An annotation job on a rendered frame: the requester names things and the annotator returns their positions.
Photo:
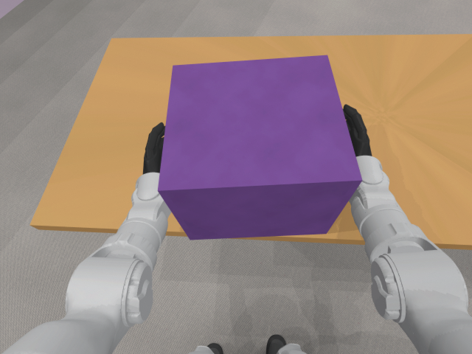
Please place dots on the right robot forearm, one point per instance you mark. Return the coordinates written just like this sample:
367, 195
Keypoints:
381, 222

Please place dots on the robot right foot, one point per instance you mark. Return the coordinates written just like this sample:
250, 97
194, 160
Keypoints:
275, 342

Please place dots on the right robot upper arm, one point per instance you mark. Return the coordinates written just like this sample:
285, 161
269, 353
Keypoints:
423, 292

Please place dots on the left robot hand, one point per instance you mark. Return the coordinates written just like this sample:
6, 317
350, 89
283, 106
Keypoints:
153, 150

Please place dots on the carton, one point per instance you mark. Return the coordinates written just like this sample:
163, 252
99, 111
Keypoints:
256, 148

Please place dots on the right robot hand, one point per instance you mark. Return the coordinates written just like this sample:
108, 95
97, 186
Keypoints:
358, 131

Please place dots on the left robot forearm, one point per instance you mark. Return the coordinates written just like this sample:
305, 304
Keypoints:
142, 232

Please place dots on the table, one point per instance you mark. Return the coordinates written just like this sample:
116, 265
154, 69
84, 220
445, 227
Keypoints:
413, 92

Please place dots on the left robot upper arm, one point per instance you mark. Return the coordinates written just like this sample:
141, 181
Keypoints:
106, 297

